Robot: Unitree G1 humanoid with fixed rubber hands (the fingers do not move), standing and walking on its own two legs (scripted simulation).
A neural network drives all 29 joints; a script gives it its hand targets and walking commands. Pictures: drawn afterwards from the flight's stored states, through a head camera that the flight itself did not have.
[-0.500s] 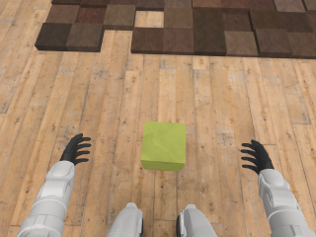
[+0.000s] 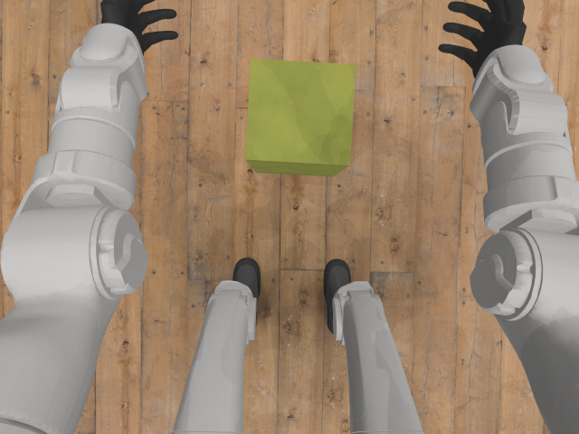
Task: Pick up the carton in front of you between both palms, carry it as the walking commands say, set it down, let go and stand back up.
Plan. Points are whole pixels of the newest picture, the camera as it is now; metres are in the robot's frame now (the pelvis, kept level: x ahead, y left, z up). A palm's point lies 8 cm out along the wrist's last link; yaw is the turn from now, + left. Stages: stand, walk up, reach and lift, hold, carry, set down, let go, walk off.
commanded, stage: reach and lift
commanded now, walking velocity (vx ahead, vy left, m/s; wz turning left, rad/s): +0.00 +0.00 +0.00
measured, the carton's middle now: (298, 126) +0.56 -0.01 -0.53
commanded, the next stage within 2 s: none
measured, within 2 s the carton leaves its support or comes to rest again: leaves its support in 1.90 s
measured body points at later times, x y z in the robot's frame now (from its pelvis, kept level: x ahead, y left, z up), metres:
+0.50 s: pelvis +0.03 +0.00 -0.12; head +0.39 +0.00 +0.15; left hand +0.58 +0.18 -0.29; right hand +0.56 -0.21 -0.29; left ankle +0.09 +0.13 -0.62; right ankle +0.09 -0.13 -0.62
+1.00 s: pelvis -0.02 +0.00 -0.28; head +0.37 +0.00 -0.07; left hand +0.57 +0.17 -0.47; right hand +0.55 -0.20 -0.47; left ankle +0.09 +0.13 -0.62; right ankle +0.09 -0.13 -0.62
